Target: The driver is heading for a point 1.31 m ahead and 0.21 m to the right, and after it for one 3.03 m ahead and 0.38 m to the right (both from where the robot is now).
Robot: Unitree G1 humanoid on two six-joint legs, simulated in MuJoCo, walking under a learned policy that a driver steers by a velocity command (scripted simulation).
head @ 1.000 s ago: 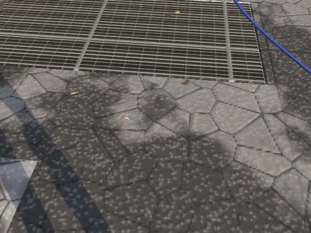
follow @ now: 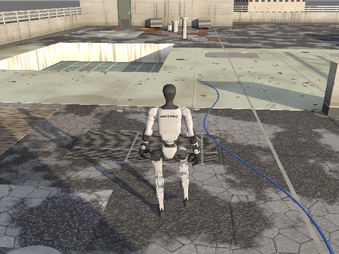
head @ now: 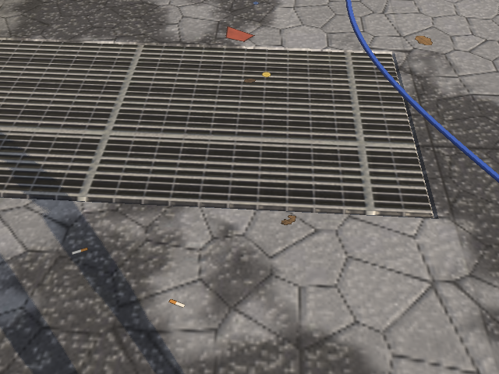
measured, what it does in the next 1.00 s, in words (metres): walks ahead: right foot, then left foot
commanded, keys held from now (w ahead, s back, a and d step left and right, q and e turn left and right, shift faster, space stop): w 1.00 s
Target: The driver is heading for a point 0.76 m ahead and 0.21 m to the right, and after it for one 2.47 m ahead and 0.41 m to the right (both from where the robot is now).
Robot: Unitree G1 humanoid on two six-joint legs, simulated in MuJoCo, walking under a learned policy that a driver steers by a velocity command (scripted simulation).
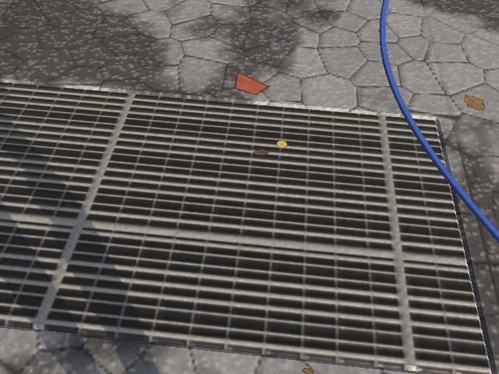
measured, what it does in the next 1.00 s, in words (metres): walks ahead: right foot, then left foot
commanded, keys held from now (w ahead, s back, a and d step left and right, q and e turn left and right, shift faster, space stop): w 0.78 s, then w+e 0.22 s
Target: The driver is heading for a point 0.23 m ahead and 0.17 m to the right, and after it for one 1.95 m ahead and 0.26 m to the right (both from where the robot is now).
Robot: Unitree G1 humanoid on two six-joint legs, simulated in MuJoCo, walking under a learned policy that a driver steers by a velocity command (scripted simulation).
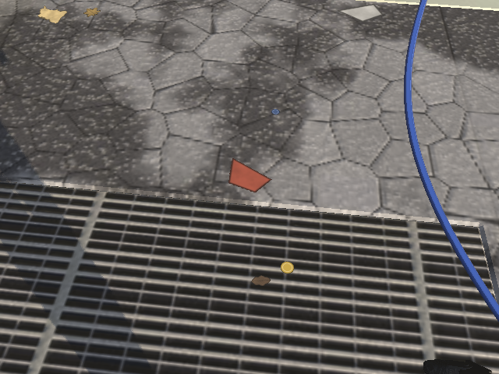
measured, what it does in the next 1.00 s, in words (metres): walks ahead, turning right: right foot, then left foot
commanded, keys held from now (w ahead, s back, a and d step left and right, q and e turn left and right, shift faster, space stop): w+e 0.14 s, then e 0.32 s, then no key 0.54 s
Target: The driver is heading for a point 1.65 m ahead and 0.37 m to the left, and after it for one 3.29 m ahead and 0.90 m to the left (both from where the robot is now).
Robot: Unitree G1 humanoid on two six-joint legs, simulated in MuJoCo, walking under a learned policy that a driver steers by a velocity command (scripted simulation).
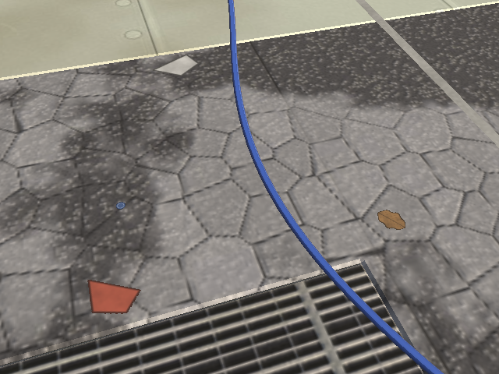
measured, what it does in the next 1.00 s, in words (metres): stands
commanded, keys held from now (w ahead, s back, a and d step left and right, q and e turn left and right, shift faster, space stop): no key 1.00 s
